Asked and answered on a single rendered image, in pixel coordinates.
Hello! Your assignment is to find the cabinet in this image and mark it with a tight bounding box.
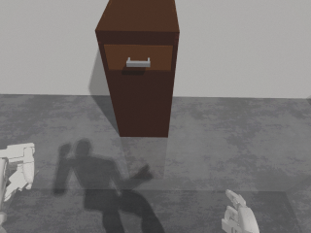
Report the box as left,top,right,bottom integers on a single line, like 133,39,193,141
94,0,180,138

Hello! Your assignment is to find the robot left hand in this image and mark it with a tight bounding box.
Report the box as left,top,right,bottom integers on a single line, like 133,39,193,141
0,143,39,212

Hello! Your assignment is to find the handle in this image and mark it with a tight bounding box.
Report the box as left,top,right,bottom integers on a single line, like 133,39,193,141
126,57,151,67

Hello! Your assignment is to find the drawer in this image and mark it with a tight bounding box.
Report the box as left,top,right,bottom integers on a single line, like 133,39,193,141
103,44,173,71

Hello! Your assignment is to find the robot right hand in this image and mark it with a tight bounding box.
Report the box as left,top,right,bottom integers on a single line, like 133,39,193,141
222,189,259,233

